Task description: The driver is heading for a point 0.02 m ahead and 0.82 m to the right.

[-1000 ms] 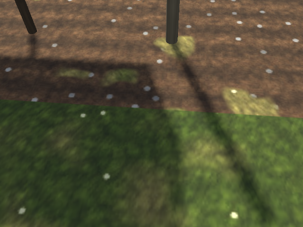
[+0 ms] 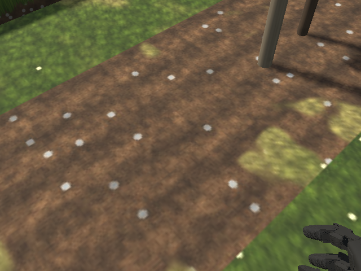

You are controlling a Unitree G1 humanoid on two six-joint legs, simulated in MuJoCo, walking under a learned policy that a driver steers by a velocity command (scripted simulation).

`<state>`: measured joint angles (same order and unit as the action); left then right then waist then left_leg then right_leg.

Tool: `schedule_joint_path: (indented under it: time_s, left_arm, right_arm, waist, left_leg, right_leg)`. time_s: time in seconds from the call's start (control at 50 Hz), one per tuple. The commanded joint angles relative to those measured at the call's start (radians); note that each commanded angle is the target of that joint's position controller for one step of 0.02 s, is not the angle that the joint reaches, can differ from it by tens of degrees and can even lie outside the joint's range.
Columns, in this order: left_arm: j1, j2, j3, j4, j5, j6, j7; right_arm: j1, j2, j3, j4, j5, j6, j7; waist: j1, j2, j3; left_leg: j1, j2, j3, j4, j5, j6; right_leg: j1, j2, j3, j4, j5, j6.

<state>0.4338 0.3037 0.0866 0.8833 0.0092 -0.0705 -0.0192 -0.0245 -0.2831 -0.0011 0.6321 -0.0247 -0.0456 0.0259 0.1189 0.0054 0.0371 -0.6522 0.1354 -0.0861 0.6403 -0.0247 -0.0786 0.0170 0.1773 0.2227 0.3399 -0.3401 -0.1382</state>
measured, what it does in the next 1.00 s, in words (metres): walks ahead, turning right: left foot, then right foot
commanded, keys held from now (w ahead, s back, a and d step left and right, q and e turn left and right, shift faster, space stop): w+e+shift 1.00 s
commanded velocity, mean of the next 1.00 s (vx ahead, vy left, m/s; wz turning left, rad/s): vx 1.00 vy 0.00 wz -1.00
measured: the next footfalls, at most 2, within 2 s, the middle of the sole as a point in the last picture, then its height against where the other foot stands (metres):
left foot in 0.08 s outside the picture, level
right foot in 0.54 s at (243, 239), level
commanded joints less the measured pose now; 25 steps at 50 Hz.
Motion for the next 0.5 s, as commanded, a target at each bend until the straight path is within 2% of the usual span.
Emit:
schedule_joint_path:
  time_s: [0.02, 0.04, 0.06, 0.08, 0.1, 0.12, 0.14, 0.16, 0.18, 0.2, 0.22, 0.24, 0.28, 0.3, 0.34, 0.36, 0.38, 0.4, 0.44, 0.46, 0.48, 0.5]
  left_arm:
    - [-0.076, 0.187, 0.047, -0.088, -0.004, -0.016, 0.006]
    - [-0.086, 0.206, 0.050, -0.093, 0.000, -0.014, 0.009]
    - [-0.113, 0.235, 0.054, -0.096, 0.005, -0.014, 0.005]
    - [-0.163, 0.231, 0.050, -0.107, 0.008, -0.021, -0.002]
    - [-0.207, 0.059, 0.004, -0.157, 0.014, -0.036, 0.005]
    - [-0.051, 0.001, -0.025, -0.217, -0.046, -0.033, 0.009]
    - [-0.108, 0.083, -0.025, -0.166, -0.010, -0.008, 0.021]
    - [-0.175, 0.115, -0.015, -0.167, 0.013, 0.004, 0.005]
    - [-0.218, 0.109, -0.016, -0.172, 0.021, 0.013, -0.013]
    - [-0.271, 0.082, -0.021, -0.199, 0.031, 0.023, -0.033]
    - [-0.292, 0.052, -0.033, -0.224, 0.030, 0.037, -0.050]
    - [-0.322, 0.032, -0.041, -0.246, 0.026, 0.049, -0.058]
    - [-0.389, 0.018, -0.052, -0.285, 0.026, 0.058, -0.063]
    - [-0.410, 0.012, -0.058, -0.309, 0.025, 0.059, -0.067]
    - [-0.470, 0.027, -0.063, -0.338, 0.020, 0.061, -0.074]
    - [-0.507, 0.027, -0.067, -0.350, 0.019, 0.063, -0.082]
    - [-0.550, 0.028, -0.071, -0.359, 0.023, 0.062, -0.088]
    - [-0.581, 0.015, -0.078, -0.367, 0.024, 0.061, -0.093]
    - [-0.561, 0.022, -0.076, -0.349, 0.022, 0.058, -0.089]
    - [-0.515, 0.044, -0.068, -0.329, 0.021, 0.057, -0.079]
    - [-0.411, 0.073, -0.056, -0.302, 0.019, 0.055, -0.068]
    - [-0.240, 0.108, -0.036, -0.255, 0.015, 0.054, -0.055]
  right_arm:
    - [-0.004, -0.117, -0.035, -0.062, 0.012, -0.013, -0.005]
    - [0.071, -0.147, -0.049, -0.044, 0.009, -0.016, -0.013]
    - [0.233, -0.187, -0.070, -0.004, 0.007, -0.021, -0.027]
    - [0.452, -0.233, -0.092, 0.043, 0.000, -0.024, -0.048]
    - [0.663, -0.301, -0.109, 0.082, -0.034, -0.028, -0.068]
    - [0.505, -0.370, -0.122, 0.054, -0.053, -0.028, -0.057]
    - [0.335, -0.229, -0.106, 0.002, -0.045, -0.019, -0.047]
    - [0.290, -0.155, -0.087, 0.000, -0.036, -0.013, -0.043]
    - [0.297, -0.123, -0.080, 0.025, -0.040, -0.012, -0.038]
    - [0.348, -0.115, -0.074, 0.065, -0.035, -0.016, -0.041]
    - [0.375, -0.098, -0.069, 0.101, -0.027, -0.023, -0.037]
    - [0.393, -0.082, -0.065, 0.126, -0.015, -0.035, -0.028]
    - [0.421, -0.056, -0.058, 0.155, -0.003, -0.053, -0.016]
    - [0.410, -0.068, -0.059, 0.158, -0.002, -0.061, -0.016]
    - [0.386, -0.078, -0.060, 0.166, -0.005, -0.071, -0.019]
    - [0.405, -0.094, -0.063, 0.174, -0.005, -0.074, -0.022]
    - [0.429, -0.095, -0.062, 0.189, -0.005, -0.073, -0.026]
    - [0.451, -0.113, -0.065, 0.199, -0.006, -0.070, -0.030]
    - [0.475, -0.158, -0.073, 0.202, -0.004, -0.060, -0.038]
    - [0.494, -0.188, -0.079, 0.201, -0.001, -0.048, -0.044]
    - [0.483, -0.228, -0.088, 0.194, -0.004, -0.032, -0.050]
    - [0.445, -0.260, -0.097, 0.177, -0.005, -0.016, -0.053]
  waist:
    - [-0.070, -0.044, 0.012]
    - [-0.108, -0.046, -0.032]
    - [-0.203, -0.014, -0.124]
    - [-0.328, 0.013, -0.228]
    - [-0.374, 0.221, -0.333]
    - [-0.186, 0.547, -0.401]
    - [-0.173, 0.281, -0.234]
    - [-0.176, 0.137, -0.144]
    - [-0.173, 0.043, -0.089]
    - [-0.174, 0.047, -0.066]
    - [-0.162, 0.083, -0.036]
    - [-0.154, 0.093, -0.009]
    - [-0.147, 0.060, 0.017]
    - [-0.128, 0.077, 0.013]
    - [-0.106, 0.060, 0.061]
    - [-0.115, 0.058, 0.073]
    - [-0.124, 0.027, 0.107]
    - [-0.128, 0.028, 0.124]
    - [-0.103, 0.053, 0.082]
    - [-0.075, 0.077, 0.038]
    - [-0.012, 0.100, -0.025]
    - [0.070, 0.122, -0.107]
  left_leg:
    - [0.331, -0.080, 0.053, -0.101, 0.051, 0.020]
    - [0.410, -0.107, 0.054, -0.106, -0.026, 0.030]
    - [0.581, -0.132, 0.077, -0.106, -0.119, 0.042]
    - [0.828, -0.090, 0.066, -0.076, -0.210, 0.053]
    - [1.033, 0.154, -0.196, -0.122, -0.573, 0.053]
    - [1.071, 0.380, -0.837, -0.431, -0.804, 0.137]
    - [0.902, 0.338, -0.774, -0.445, -0.951, 0.170]
    - [0.786, 0.281, -0.547, -0.409, -0.805, 0.174]
    - [0.697, 0.233, -0.372, -0.399, -0.588, 0.166]
    - [0.652, 0.200, -0.246, -0.398, -0.461, 0.157]
    - [0.607, 0.187, -0.179, -0.423, -0.423, 0.147]
    - [0.593, 0.185, -0.119, -0.438, -0.339, 0.139]
    - [0.593, 0.166, 0.035, -0.450, -0.105, 0.120]
    - [0.574, 0.163, 0.086, -0.471, -0.064, 0.119]
    - [0.551, 0.130, 0.211, -0.510, 0.054, 0.115]
    - [0.554, 0.123, 0.248, -0.536, 0.077, 0.113]
    - [0.569, 0.103, 0.300, -0.547, 0.164, 0.109]
    - [0.584, 0.099, 0.339, -0.549, 0.250, 0.101]
    - [0.644, 0.096, 0.395, -0.461, 0.701, 0.088]
    - [0.700, 0.105, 0.400, -0.368, 0.940, 0.082]
    - [0.725, 0.129, 0.397, -0.214, 1.080, 0.083]
    - [0.698, 0.155, 0.380, -0.007, 1.152, 0.098]
  right_leg:
    - [-0.235, -0.209, 0.223, -0.062, 0.364, -0.096]
    - [-0.197, -0.209, 0.229, 0.035, 0.503, -0.077]
    - [-0.199, -0.177, 0.193, 0.237, 0.634, -0.050]
    - [-0.316, -0.121, 0.139, 0.521, 0.634, -0.023]
    - [-0.520, -0.048, 0.069, 0.918, 0.045, -0.020]
    - [-0.781, -0.008, -0.045, 1.103, -0.179, 0.001]
    - [-0.838, -0.124, -0.080, 1.152, -0.036, -0.004]
    - [-0.822, -0.172, -0.117, 1.100, 0.042, 0.004]
    - [-0.792, -0.208, -0.126, 1.058, 0.074, 0.014]
    - [-0.784, -0.233, -0.125, 1.033, 0.072, 0.019]
    - [-0.791, -0.253, -0.132, 1.023, 0.080, 0.026]
    - [-0.816, -0.269, -0.132, 1.013, 0.095, 0.028]
    - [-0.852, -0.275, -0.149, 0.978, 0.154, 0.024]
    - [-0.840, -0.275, -0.161, 0.932, 0.204, 0.023]
    - [-0.825, -0.267, -0.206, 0.802, 0.270, 0.020]
    - [-0.801, -0.264, -0.249, 0.716, 0.298, 0.011]
    - [-0.783, -0.249, -0.297, 0.640, 0.308, -0.002]
    - [-0.745, -0.234, -0.335, 0.558, 0.307, -0.019]
    - [-0.595, -0.157, -0.409, 0.464, 0.286, -0.055]
    - [-0.535, -0.110, -0.436, 0.456, 0.244, -0.067]
    - [-0.430, -0.080, -0.427, 0.444, 0.188, -0.082]
    - [-0.259, -0.057, -0.406, 0.439, 0.137, -0.103]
